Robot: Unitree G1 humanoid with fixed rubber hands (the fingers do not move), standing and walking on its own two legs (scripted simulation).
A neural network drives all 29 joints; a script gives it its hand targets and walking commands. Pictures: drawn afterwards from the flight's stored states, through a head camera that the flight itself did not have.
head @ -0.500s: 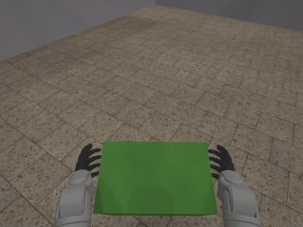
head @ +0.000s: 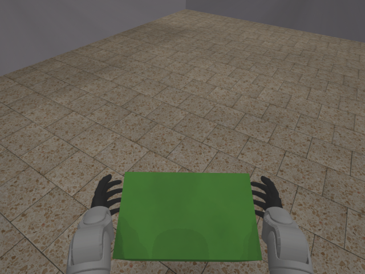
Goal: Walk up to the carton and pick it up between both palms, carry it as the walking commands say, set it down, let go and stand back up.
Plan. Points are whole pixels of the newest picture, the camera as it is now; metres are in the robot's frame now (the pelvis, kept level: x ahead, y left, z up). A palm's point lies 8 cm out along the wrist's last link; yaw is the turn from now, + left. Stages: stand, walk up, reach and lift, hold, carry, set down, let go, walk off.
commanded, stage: carry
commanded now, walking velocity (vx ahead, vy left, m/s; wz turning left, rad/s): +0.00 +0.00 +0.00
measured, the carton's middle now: (186, 220) +0.30 +0.00 -0.06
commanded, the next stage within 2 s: hold in 0.80 s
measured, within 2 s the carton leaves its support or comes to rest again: neither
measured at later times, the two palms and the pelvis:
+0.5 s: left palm (97, 215) +0.26 +0.19 +0.04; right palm (271, 216) +0.25 -0.17 +0.05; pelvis -0.01 +0.01 +0.00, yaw +0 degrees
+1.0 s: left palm (81, 236) +0.21 +0.21 +0.04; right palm (263, 225) +0.24 -0.16 +0.04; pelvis -0.03 +0.01 +0.01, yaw +5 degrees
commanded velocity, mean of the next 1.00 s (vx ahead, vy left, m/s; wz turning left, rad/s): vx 0.00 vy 0.00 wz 0.00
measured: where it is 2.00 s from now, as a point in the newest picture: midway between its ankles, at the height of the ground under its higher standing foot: outside the picture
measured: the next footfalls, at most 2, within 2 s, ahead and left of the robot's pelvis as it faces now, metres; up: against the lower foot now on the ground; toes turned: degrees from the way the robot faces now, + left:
none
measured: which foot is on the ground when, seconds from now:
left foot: down 0.00-1.00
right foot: down 0.00-1.00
